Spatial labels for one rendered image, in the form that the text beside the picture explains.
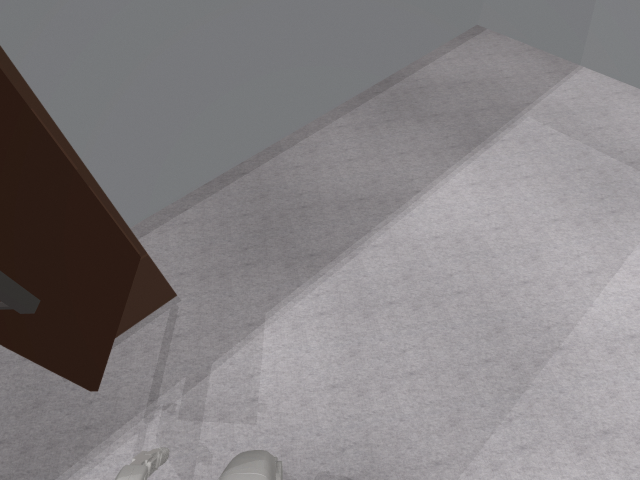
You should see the robot left thigh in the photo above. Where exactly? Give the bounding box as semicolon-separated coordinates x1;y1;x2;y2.
218;450;283;480

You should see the handle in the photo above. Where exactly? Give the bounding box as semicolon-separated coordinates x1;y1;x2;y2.
0;271;41;314

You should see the left robot hand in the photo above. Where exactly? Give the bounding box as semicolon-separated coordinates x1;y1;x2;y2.
115;447;170;480

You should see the cupboard door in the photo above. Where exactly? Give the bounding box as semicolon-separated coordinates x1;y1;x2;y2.
0;68;141;391

